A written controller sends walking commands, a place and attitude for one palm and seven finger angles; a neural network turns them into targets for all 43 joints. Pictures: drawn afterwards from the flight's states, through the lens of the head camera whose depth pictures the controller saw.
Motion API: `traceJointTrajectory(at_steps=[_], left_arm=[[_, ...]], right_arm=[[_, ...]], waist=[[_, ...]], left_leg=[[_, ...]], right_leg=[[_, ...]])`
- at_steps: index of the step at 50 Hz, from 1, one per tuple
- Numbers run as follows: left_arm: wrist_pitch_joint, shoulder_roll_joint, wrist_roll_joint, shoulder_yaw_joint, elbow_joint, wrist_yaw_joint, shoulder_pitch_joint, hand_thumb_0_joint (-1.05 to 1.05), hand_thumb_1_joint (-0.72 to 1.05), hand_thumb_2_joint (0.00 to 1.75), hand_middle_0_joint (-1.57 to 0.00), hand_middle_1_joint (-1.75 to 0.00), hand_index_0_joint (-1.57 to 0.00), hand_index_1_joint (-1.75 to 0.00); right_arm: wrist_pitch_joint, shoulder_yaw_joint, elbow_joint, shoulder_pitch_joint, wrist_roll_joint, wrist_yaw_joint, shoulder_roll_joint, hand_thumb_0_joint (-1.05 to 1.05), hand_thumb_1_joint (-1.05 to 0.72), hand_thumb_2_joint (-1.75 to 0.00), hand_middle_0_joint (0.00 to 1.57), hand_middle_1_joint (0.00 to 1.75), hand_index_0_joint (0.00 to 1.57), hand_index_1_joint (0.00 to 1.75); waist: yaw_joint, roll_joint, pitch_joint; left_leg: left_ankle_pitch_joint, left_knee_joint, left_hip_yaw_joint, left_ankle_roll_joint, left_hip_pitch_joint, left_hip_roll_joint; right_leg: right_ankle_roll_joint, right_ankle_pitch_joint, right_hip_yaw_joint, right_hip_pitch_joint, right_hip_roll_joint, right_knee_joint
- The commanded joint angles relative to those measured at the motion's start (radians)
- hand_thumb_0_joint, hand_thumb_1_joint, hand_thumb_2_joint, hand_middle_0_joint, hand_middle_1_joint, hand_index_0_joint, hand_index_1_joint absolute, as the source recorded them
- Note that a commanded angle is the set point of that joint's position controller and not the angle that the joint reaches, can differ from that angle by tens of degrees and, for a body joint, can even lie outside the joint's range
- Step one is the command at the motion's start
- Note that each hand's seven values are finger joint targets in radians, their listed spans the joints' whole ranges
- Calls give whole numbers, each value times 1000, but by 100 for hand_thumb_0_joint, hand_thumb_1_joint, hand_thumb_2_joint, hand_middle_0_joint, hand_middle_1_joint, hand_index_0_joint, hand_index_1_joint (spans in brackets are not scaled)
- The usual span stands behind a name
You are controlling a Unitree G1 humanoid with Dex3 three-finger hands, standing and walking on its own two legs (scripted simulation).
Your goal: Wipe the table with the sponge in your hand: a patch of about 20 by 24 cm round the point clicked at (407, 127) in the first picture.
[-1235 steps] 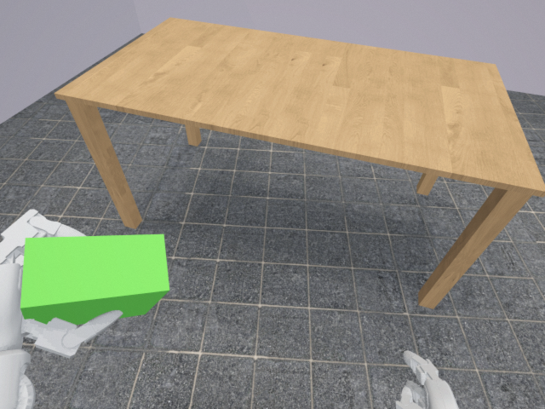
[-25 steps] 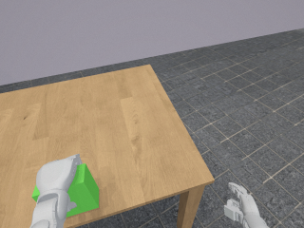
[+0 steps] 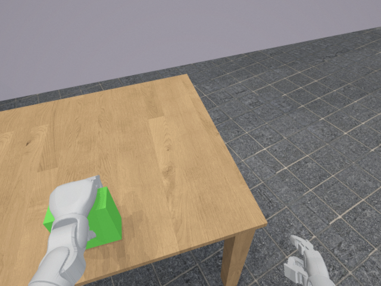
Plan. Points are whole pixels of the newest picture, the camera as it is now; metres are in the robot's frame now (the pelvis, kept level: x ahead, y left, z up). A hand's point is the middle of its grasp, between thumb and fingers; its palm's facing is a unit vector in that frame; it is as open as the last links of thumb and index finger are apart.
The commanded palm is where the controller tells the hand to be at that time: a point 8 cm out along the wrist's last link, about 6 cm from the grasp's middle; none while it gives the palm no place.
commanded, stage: wipe forward along the first lane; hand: left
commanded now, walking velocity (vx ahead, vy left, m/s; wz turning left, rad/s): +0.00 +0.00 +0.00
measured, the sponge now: (90, 225) +0.23 +0.29 -0.04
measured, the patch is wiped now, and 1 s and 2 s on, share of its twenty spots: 0.05 0.40 0.50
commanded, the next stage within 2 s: slide across to the middle lane in 1.24 s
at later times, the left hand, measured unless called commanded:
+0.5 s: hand (88, 194) +0.29 +0.30 +0.01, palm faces -0.11 -0.01 -0.99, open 10.5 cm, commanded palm +0.27 +0.30 +0.04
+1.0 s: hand (88, 174) +0.34 +0.33 +0.01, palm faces -0.13 +0.00 -0.99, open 10.5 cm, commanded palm +0.33 +0.33 +0.04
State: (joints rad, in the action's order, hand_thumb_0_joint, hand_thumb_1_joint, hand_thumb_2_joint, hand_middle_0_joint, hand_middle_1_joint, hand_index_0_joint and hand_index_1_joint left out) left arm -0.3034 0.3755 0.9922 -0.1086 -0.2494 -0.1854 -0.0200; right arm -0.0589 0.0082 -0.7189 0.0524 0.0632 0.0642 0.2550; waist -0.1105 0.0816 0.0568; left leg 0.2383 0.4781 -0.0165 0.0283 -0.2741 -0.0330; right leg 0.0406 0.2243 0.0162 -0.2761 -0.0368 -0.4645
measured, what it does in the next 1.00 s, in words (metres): stands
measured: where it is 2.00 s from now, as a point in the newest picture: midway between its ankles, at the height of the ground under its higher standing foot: outside the picture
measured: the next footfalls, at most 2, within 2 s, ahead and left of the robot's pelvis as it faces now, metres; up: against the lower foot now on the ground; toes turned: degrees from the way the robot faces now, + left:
none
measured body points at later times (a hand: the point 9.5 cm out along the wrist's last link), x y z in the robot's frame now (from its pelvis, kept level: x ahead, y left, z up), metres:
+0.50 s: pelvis +0.00 +0.00 -0.01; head +0.02 -0.03 +0.44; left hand +0.29 +0.30 +0.07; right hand +0.18 -0.25 -0.12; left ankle +0.01 +0.10 -0.74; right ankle +0.01 -0.10 -0.74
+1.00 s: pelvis +0.00 +0.00 -0.01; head +0.04 -0.01 +0.44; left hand +0.35 +0.33 +0.07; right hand +0.14 -0.26 -0.14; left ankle +0.01 +0.10 -0.74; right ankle +0.01 -0.10 -0.74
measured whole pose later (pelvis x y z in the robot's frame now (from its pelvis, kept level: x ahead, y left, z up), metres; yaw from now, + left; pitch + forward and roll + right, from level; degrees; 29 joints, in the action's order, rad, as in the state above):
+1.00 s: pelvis +0.00 +0.00 -0.01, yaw +0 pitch +10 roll -1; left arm -0.16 0.50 1.01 -0.01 -0.75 -0.20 0.40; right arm -0.12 0.02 -0.71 0.18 0.09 0.07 0.29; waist -0.02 0.05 0.11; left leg 0.28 0.61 -0.03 0.03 -0.50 -0.02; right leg 0.04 0.25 0.03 -0.48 -0.05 -0.56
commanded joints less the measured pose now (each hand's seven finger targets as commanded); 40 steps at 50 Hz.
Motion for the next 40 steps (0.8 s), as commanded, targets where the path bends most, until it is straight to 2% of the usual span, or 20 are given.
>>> traceJointTrajectory(at_steps=[1,3,5,9,10,11,12,15,19,20,24,25,26,27,28,30,33,35,38,40], left_arm=[[3,155,2,77,23,-8,185,0,10,130,-120,-160,-120,-160],[10,149,0,72,7,-5,163,0,10,130,-120,-160,-120,-160],[9,192,5,109,-32,-4,182,0,10,130,-120,-160,-120,-160],[28,170,10,85,-44,-7,210,0,10,130,-120,-160,-120,-160],[26,198,12,115,-57,-11,211,0,10,130,-120,-160,-120,-160],[30,163,8,81,-62,-11,232,0,10,130,-120,-160,-120,-160],[33,193,10,108,-87,-13,227,0,10,130,-120,-160,-120,-160],[36,203,16,108,-115,-16,289,0,10,130,-120,-160,-120,-160],[41,167,20,70,-160,-21,305,0,10,130,-120,-160,-120,-160],[39,194,19,95,-174,-23,322,0,10,130,-120,-160,-120,-160],[42,188,20,68,-224,-22,391,0,10,130,-120,-160,-120,-160],[43,222,25,100,-234,-26,415,0,10,130,-120,-160,-120,-160],[45,185,21,66,-243,-25,405,0,10,130,-120,-160,-120,-160],[47,219,26,96,-265,-26,408,0,10,130,-120,-160,-120,-160],[51,197,25,68,-265,-23,434,0,10,130,-120,-160,-120,-160],[55,270,23,135,-293,-26,431,0,10,130,-120,-160,-120,-160],[65,234,26,85,-317,-21,495,0,10,130,-120,-160,-120,-160],[70,292,31,130,-351,-23,527,0,10,130,-120,-160,-120,-160],[87,290,41,119,-387,-22,538,0,10,130,-120,-160,-120,-160],[93,330,42,159,-399,-20,535,0,10,130,-120,-160,-120,-160]], right_arm=[[45,30,159,-148,2,15,117,0,-90,-90,20,30,20,30],[46,31,165,-140,2,12,119,0,-90,-90,20,30,20,30],[40,32,156,-130,1,13,132,0,-90,-90,20,30,20,30],[40,38,161,-111,4,10,129,0,-90,-90,20,30,20,30],[39,40,159,-107,3,10,134,0,-90,-90,20,30,20,30],[38,39,162,-97,5,11,129,0,-90,-90,20,30,20,30],[37,41,156,-89,6,11,134,0,-90,-90,20,30,20,30],[33,43,150,-79,8,14,140,0,-90,-90,20,30,20,30],[28,47,150,-62,12,14,137,0,-90,-90,20,30,20,30],[26,48,145,-58,12,14,144,0,-90,-90,20,30,20,30],[18,44,147,-46,17,19,144,0,-90,-90,20,30,20,30],[17,46,142,-44,17,19,148,0,-90,-90,20,30,20,30],[17,45,150,-34,17,19,143,0,-90,-90,20,30,20,30],[14,46,144,-29,18,19,147,0,-90,-90,20,30,20,30],[12,45,149,-30,18,20,145,0,-90,-90,20,30,20,30],[8,46,143,-22,17,22,154,0,-90,-90,20,30,20,30],[4,42,147,-10,19,23,149,0,-90,-90,20,30,20,30],[2,41,141,-5,21,24,157,0,-90,-90,20,30,20,30],[0,45,140,22,19,22,155,0,-90,-90,20,30,20,30],[-5,46,141,20,19,23,161,0,-90,-90,20,30,20,30]], waist=[[30,-141,138],[27,-129,141],[28,-141,134],[38,-143,141],[34,-139,138],[47,-143,139],[42,-160,138],[53,-162,129],[60,-153,154],[61,-156,156],[76,-162,145],[73,-152,149],[77,-150,157],[74,-160,163],[83,-158,165],[69,-157,184],[95,-154,164],[89,-147,161],[94,-143,191],[82,-130,214]], left_leg=[[-90,-41,-40,18,10,-4],[-111,-30,-38,17,0,-7],[-101,-29,-43,16,-16,-7],[-110,-12,-37,18,-30,-7],[-103,-12,-43,18,-35,-7],[-94,-11,-34,21,-41,-4],[-92,-5,-35,21,-49,-6],[-67,-3,-37,20,-65,-5],[-69,14,-25,22,-72,-4],[-57,11,-32,20,-80,-3],[-18,18,-25,23,-109,-4],[-17,17,-33,21,-107,-2],[-17,21,-25,25,-111,-2],[-22,27,-29,24,-114,-2],[-16,31,-23,25,-119,-2],[-17,33,-28,25,-137,-4],[-1,40,-21,27,-148,-3],[16,34,-28,26,-161,0],[0,52,-20,30,-165,0],[-24,51,-24,27,-167,0]], right_leg=[[28,-88,-89,48,17,77],[28,-137,-90,53,20,66],[32,-124,-104,43,14,68],[28,-151,-93,28,19,54],[32,-132,-101,22,14,56],[26,-128,-87,19,19,54],[27,-131,-91,17,18,52],[28,-93,-94,-12,14,53],[24,-106,-78,-22,21,41],[27,-88,-87,-27,16,41],[19,-42,-76,-53,22,42],[25,-28,-79,-62,16,37],[20,-34,-65,-52,21,34],[22,-40,-67,-56,19,29],[17,-40,-65,-58,24,31],[22,-49,-84,-38,20,30],[12,-37,-67,-64,27,29],[18,1,-75,-77,22,31],[13,-31,-64,-66,27,19],[20,-60,-75,-53,24,15]])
